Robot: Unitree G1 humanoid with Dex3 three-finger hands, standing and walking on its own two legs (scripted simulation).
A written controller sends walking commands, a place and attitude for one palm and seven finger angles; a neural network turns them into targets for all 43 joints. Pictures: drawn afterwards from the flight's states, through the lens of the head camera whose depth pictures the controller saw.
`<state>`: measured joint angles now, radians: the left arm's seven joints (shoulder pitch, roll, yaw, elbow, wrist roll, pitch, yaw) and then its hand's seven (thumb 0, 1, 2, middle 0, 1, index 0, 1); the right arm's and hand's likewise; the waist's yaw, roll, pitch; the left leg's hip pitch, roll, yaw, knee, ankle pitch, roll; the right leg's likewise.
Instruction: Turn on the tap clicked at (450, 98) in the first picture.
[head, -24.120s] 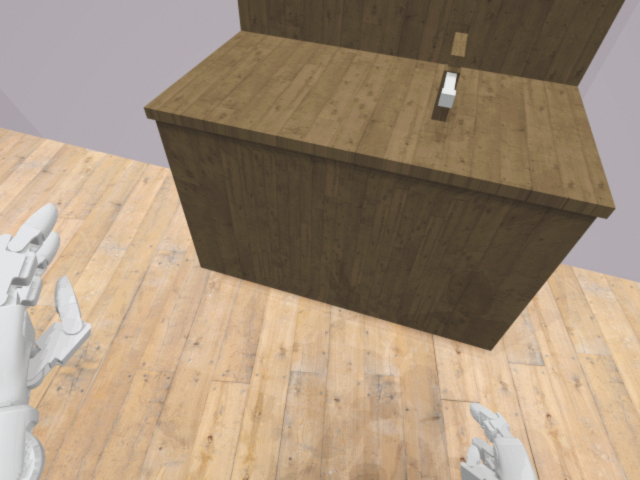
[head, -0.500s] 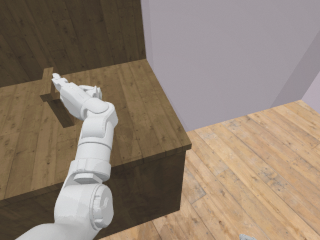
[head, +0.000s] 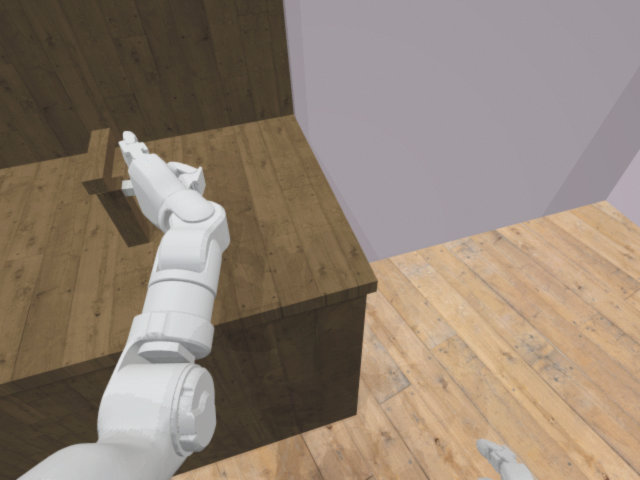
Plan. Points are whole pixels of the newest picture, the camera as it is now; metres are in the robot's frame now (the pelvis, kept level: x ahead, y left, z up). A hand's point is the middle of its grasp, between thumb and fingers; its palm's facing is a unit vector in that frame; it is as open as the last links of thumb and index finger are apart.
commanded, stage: draw the hand back beside the body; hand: left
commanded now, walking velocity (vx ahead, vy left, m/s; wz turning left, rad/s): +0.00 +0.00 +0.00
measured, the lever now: (193, 181) +0.53 +0.24 +0.09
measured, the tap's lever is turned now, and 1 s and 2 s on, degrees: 80 80 80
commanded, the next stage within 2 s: step back with the hand held close in 1.40 s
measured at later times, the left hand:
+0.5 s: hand (134, 246) +0.31 +0.22 +0.18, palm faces +0.28 -0.93 -0.22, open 7.7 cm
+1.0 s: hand (68, 313) +0.24 +0.26 +0.16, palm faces +0.32 -0.90 -0.30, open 7.5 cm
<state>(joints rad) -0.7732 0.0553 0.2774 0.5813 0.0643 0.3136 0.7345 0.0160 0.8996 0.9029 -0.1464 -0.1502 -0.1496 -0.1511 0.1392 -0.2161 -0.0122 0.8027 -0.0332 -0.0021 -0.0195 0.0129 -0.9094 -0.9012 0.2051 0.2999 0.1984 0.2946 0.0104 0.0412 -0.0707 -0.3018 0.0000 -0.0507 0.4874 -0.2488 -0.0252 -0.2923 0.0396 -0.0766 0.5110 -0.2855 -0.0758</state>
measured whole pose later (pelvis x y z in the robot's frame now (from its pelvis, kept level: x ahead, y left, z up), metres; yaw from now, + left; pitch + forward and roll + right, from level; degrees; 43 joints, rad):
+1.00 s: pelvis +0.00 +0.05 +0.01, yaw -2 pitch -5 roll +0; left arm 0.31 0.30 0.22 -0.29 -0.08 -0.10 0.10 0.01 0.89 0.90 -0.20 -0.29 -0.20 -0.29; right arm 0.19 -0.22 0.01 0.65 0.00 -0.05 -0.02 0.02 -0.91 -0.90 0.21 0.30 0.20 0.29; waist 0.06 0.06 0.04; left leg -0.07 -0.02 0.01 0.37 -0.22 0.03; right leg -0.05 0.02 -0.02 0.35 -0.22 -0.02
